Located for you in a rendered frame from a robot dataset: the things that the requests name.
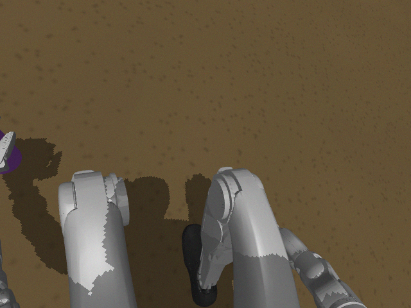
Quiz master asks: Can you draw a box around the right robot hand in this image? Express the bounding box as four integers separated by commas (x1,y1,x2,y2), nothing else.
278,225,309,270

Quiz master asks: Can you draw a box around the bottle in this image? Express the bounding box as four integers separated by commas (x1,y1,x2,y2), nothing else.
0,130,22,174

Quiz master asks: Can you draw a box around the right robot foot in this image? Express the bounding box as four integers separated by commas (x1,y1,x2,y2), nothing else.
182,224,217,307

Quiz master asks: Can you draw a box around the left robot arm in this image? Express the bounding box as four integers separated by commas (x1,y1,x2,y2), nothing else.
0,240,20,308

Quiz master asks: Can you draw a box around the right robot arm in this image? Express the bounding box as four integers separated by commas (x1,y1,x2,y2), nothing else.
293,251,366,308

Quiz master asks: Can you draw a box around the left robot hand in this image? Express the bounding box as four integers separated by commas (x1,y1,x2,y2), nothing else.
0,116,16,172

